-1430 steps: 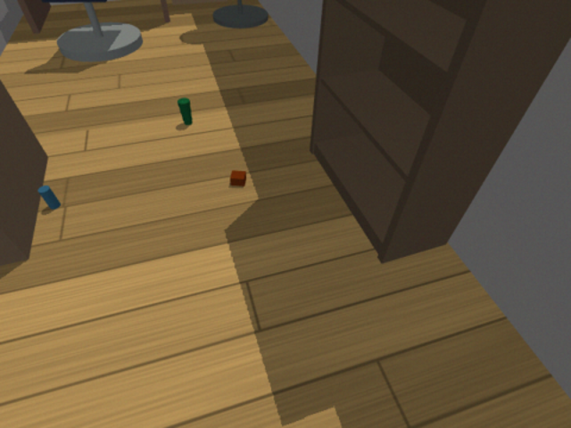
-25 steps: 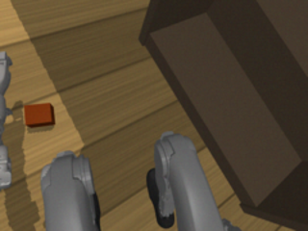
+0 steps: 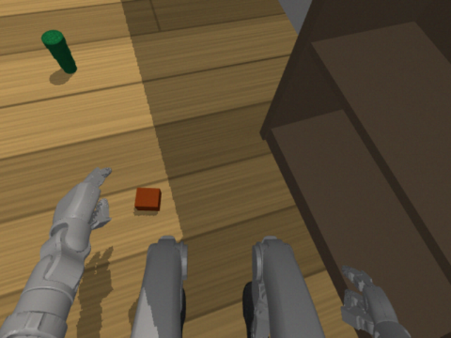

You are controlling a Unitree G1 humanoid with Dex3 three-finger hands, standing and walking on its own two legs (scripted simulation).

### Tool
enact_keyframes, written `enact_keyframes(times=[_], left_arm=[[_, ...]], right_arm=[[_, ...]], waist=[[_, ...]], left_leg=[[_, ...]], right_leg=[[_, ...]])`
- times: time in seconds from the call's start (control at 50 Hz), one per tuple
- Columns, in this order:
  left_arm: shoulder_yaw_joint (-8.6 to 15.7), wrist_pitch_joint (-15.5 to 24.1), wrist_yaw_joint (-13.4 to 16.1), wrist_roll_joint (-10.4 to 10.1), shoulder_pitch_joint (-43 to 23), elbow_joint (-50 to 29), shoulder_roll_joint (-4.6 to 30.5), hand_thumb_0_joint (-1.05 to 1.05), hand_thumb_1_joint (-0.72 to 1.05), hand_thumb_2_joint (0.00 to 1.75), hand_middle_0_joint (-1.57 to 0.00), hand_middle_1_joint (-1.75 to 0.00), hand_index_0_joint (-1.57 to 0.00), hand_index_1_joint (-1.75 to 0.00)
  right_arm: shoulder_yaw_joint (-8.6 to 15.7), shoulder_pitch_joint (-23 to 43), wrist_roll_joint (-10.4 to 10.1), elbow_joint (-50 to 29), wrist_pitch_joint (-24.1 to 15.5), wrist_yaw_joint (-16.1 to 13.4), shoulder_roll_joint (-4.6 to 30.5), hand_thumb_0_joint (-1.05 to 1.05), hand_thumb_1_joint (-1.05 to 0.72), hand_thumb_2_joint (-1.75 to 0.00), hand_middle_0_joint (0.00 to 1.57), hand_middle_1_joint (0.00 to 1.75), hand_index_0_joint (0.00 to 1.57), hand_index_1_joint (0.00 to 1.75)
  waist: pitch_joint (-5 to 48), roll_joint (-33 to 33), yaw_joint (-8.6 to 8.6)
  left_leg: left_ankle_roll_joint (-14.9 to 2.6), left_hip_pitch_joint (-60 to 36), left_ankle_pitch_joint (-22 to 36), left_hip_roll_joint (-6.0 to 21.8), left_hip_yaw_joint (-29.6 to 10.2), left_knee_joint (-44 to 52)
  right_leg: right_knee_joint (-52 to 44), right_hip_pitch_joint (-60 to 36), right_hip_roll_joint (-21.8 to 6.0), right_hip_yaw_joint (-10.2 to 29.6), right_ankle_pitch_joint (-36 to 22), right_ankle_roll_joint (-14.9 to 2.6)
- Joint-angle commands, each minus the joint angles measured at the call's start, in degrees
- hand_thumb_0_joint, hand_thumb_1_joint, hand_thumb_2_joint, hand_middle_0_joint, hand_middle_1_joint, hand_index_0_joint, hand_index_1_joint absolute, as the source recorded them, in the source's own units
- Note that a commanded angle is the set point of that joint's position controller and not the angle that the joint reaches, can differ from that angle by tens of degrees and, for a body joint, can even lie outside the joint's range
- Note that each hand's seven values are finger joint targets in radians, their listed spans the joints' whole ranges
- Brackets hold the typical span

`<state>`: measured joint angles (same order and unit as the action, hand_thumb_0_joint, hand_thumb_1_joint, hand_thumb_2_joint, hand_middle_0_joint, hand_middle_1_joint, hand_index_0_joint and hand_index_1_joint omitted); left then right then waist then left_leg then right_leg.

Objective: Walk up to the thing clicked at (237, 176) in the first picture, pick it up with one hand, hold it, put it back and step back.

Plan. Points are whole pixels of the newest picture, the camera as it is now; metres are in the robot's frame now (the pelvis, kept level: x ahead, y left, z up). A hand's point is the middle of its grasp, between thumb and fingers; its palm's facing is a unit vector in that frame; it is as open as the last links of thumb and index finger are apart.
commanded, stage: home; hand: left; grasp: from above
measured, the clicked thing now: (148, 199) +0.48 +0.23 -0.46
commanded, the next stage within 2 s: none
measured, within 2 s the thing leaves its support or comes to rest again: neither
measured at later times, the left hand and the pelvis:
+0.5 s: hand (67, 245) +0.25 +0.20 +0.10, palm faces +0.09 -0.96 -0.26, open 7.4 cm; pelvis +0.05 +0.00 +0.18, yaw +3 degrees
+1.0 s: hand (22, 270) +0.22 +0.19 +0.18, palm faces +0.12 -0.97 -0.19, open 7.4 cm; pelvis +0.08 +0.00 +0.23, yaw +4 degrees
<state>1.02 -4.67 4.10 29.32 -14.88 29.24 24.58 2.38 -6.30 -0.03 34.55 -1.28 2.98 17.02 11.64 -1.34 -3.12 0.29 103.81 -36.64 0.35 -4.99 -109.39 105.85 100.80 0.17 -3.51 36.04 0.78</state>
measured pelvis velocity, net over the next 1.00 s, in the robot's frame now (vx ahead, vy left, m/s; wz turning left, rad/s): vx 0.08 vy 0.00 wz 0.08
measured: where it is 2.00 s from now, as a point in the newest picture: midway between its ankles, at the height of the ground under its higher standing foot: (214, 335)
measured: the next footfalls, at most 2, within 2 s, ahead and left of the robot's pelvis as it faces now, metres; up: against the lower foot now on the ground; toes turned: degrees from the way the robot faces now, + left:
none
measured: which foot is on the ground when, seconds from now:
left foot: down 0.00-1.00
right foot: down 0.00-1.00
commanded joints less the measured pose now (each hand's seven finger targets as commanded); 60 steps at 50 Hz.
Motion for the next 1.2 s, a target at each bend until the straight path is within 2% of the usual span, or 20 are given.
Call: enact_keyframes(times=[0.0,0.02,0.08,0.1,0.18,0.22,0.32,0.38,0.46,0.56,0.6,0.7,0.72,0.74,0.8,0.82,0.86,1.0,1.1,1.18], left_arm=[[1.83,-1.51,1.52,-6.94,-7.46,-17.60,5.36,0.00,0.90,0.90,-0.20,-0.30,-0.20,-0.30],[2.57,-2.48,1.44,-8.77,-6.18,-16.95,5.52,0.00,0.90,0.90,-0.20,-0.30,-0.20,-0.30],[2.48,-4.87,1.29,-13.28,0.60,-19.61,4.37,0.00,0.90,0.90,-0.20,-0.30,-0.20,-0.30],[2.12,-5.49,1.21,-14.97,1.33,-21.33,3.73,0.00,0.90,0.90,-0.20,-0.30,-0.20,-0.30],[3.42,-7.99,1.79,-21.16,6.92,-26.40,2.76,0.00,0.90,0.90,-0.20,-0.30,-0.20,-0.30],[3.01,-9.31,1.94,-23.16,10.97,-27.60,1.00,0.00,0.90,0.90,-0.20,-0.30,-0.20,-0.30],[4.40,-13.08,2.14,-27.62,19.56,-30.78,-1.71,0.00,0.90,0.90,-0.20,-0.30,-0.20,-0.30],[4.76,-15.06,1.90,-30.36,25.00,-33.32,-3.57,0.00,0.90,0.90,-0.20,-0.30,-0.20,-0.30],[5.16,-16.70,1.28,-32.59,31.10,-37.86,-5.28,0.00,0.90,0.90,-0.20,-0.30,-0.20,-0.30],[5.15,-17.96,0.45,-33.61,38.43,-44.48,-6.08,0.00,0.90,0.90,-0.20,-0.30,-0.20,-0.30],[4.46,-18.42,-0.02,-33.00,41.94,-45.01,-6.33,0.00,0.90,0.90,-0.20,-0.30,-0.20,-0.30],[3.95,-18.74,-1.31,-32.67,43.76,-46.50,-6.83,0.00,0.90,0.90,-0.20,-0.30,-0.20,-0.30],[3.25,-18.81,-1.65,-32.58,43.66,-47.07,-7.13,0.00,0.90,0.90,-0.20,-0.30,-0.20,-0.30],[3.63,-18.90,-1.84,-32.47,43.68,-47.27,-6.82,0.00,0.90,0.90,-0.20,-0.30,-0.20,-0.30],[3.32,-18.78,-2.43,-32.28,41.78,-46.49,-6.49,0.00,0.90,0.90,-0.20,-0.30,-0.20,-0.30],[3.48,-18.85,-2.57,-32.19,41.56,-45.78,-6.53,0.00,0.90,0.90,-0.20,-0.30,-0.20,-0.30],[4.04,-18.61,-2.89,-32.17,40.66,-45.99,-6.12,0.00,0.90,0.90,-0.20,-0.30,-0.20,-0.30],[4.04,-18.05,-2.85,-31.70,41.01,-47.41,-5.77,0.00,0.90,0.90,-0.20,-0.30,-0.20,-0.30],[3.60,-17.80,-2.66,-31.85,41.56,-47.47,-6.25,0.00,0.90,0.90,-0.20,-0.30,-0.20,-0.30],[3.98,-17.76,-2.46,-31.81,42.00,-47.11,-6.03,0.00,0.90,0.90,-0.20,-0.30,-0.20,-0.30]], right_arm=[[2.24,-3.00,-1.31,-5.79,-3.38,-2.96,7.82,0.00,-0.90,-0.90,0.20,0.30,0.20,0.30],[1.86,-1.97,-1.56,-5.76,-3.80,-3.51,8.00,0.00,-0.90,-0.90,0.20,0.30,0.20,0.30],[1.06,-0.48,-2.07,-7.29,-4.98,-5.00,7.08,0.00,-0.90,-0.90,0.20,0.30,0.20,0.30],[0.69,-0.22,-2.07,-7.44,-5.35,-5.33,6.65,0.00,-0.90,-0.90,0.20,0.30,0.20,0.30],[-0.29,-0.29,-2.39,-8.89,-6.61,-6.85,5.25,0.00,-0.90,-0.90,0.20,0.30,0.20,0.30],[-0.71,-1.36,-2.48,-9.04,-7.09,-7.52,4.45,0.00,-0.90,-0.90,0.20,0.30,0.20,0.30],[-1.85,-3.46,-2.66,-10.25,-7.97,-9.53,3.24,0.00,-0.90,-0.90,0.20,0.30,0.20,0.30],[-2.24,-4.95,-2.65,-10.49,-8.93,-11.05,2.63,0.00,-0.90,-0.90,0.20,0.30,0.20,0.30],[-2.43,-6.58,-2.25,-11.53,-10.24,-12.50,2.20,0.00,-0.90,-0.90,0.20,0.30,0.20,0.30],[-2.26,-7.98,-1.81,-13.11,-11.74,-13.88,1.47,0.00,-0.90,-0.90,0.20,0.30,0.20,0.30],[-2.07,-8.49,-1.63,-13.39,-12.12,-14.14,1.45,0.00,-0.90,-0.90,0.20,0.30,0.20,0.30],[-1.73,-8.16,-1.06,-13.72,-13.31,-14.42,1.64,0.00,-0.90,-0.90,0.20,0.30,0.20,0.30],[-1.54,-8.16,-1.03,-13.81,-13.55,-14.39,1.96,0.00,-0.90,-0.90,0.20,0.30,0.20,0.30],[-1.50,-7.83,-0.97,-13.93,-13.81,-14.34,2.06,0.00,-0.90,-0.90,0.20,0.30,0.20,0.30],[-1.55,-7.06,-0.69,-13.62,-14.69,-14.30,2.30,0.00,-0.90,-0.90,0.20,0.30,0.20,0.30],[-1.52,-7.31,-0.63,-13.74,-14.90,-14.30,2.28,0.00,-0.90,-0.90,0.20,0.30,0.20,0.30],[-1.38,-7.17,-0.51,-13.42,-15.35,-14.24,2.50,0.00,-0.90,-0.90,0.20,0.30,0.20,0.30],[-1.50,-6.76,-0.31,-12.98,-16.10,-14.01,2.60,0.00,-0.90,-0.90,0.20,0.30,0.20,0.30],[-1.58,-6.75,-0.29,-12.83,-16.14,-13.99,2.58,0.00,-0.90,-0.90,0.20,0.30,0.20,0.30],[-1.58,-6.49,-0.26,-12.86,-16.16,-14.18,2.46,0.00,-0.90,-0.90,0.20,0.30,0.20,0.30]], waist=[[25.01,-8.06,-2.08],[23.51,-7.58,-2.03],[21.06,-6.19,-1.74],[20.39,-7.04,-1.82],[19.08,-6.68,-1.69],[17.30,-6.72,-1.76],[14.87,-4.36,-1.03],[13.03,-3.19,-1.24],[10.27,-2.78,-0.91],[7.70,-2.84,0.06],[6.45,-2.28,0.21],[2.11,-0.89,0.10],[1.81,-1.24,-0.23],[0.54,-1.22,0.21],[-1.43,-0.21,0.03],[-1.60,-0.50,-0.35],[-1.44,-1.08,0.12],[0.94,-3.48,0.58],[2.50,-2.68,0.56],[1.75,-1.82,1.00]], left_leg=[[-1.58,-29.30,-4.96,0.16,-1.31,25.29],[-1.55,-31.07,-5.88,0.22,-2.46,27.08],[-1.72,-34.54,-6.49,0.10,-1.99,30.82],[-1.64,-35.88,-5.92,0.10,-1.79,32.08],[-1.65,-42.17,-3.95,-0.02,-1.51,37.06],[-1.52,-44.96,-0.18,-0.01,-1.03,39.34],[-1.32,-52.08,6.69,0.02,-0.81,45.37],[-1.31,-55.63,11.53,-0.14,0.20,48.33],[-1.07,-61.00,16.07,-0.06,0.68,52.89],[-1.03,-66.33,21.72,-0.56,2.04,56.93],[-1.00,-68.13,24.50,-0.49,1.99,58.06],[-1.36,-69.13,22.14,-0.54,2.19,60.82],[-1.28,-69.46,21.94,-0.51,2.14,61.26],[-1.16,-69.40,21.31,-0.42,1.99,61.87],[-1.38,-68.81,19.37,-0.51,1.98,62.12],[-1.48,-68.85,18.53,-0.68,2.29,62.02],[-1.31,-69.25,17.99,-0.58,2.15,62.34],[-0.80,-71.28,20.64,-0.45,1.80,62.53],[-0.90,-71.41,21.83,-0.50,1.79,61.90],[-0.91,-71.00,21.79,-0.26,1.68,61.93]], right_leg=[[-19.96,-19.75,1.18,0.45,-1.05,-2.27],[-20.70,-20.03,1.12,0.36,-0.73,-2.10],[-25.41,-24.38,1.23,1.05,0.33,-2.06],[-26.49,-25.31,1.08,1.24,0.05,-2.03],[-32.47,-32.22,1.05,1.66,-1.10,-1.93],[-35.31,-35.73,0.89,1.75,-3.59,-2.04],[-42.55,-45.77,0.99,1.69,-8.80,-2.01],[-47.14,-51.95,1.18,1.74,-12.71,-1.85],[-52.02,-57.81,1.38,1.13,-16.42,-1.56],[-57.30,-64.27,1.70,0.54,-21.22,-1.42],[-58.04,-65.33,1.89,0.27,-23.50,-1.45],[-60.89,-66.12,1.95,-0.28,-21.06,-1.20],[-60.96,-65.77,1.97,-0.38,-20.66,-1.28],[-61.10,-65.53,2.01,-0.68,-19.78,-1.26],[-61.92,-65.30,1.79,-0.79,-18.02,-0.96],[-62.12,-64.92,1.63,-0.43,-17.53,-0.99],[-61.98,-65.08,1.54,-0.45,-16.87,-0.90],[-60.85,-66.33,1.62,-0.51,-19.13,-1.22],[-60.58,-67.15,1.62,-0.27,-20.24,-1.32],[-60.36,-66.90,1.70,-0.55,-20.09,-1.24]])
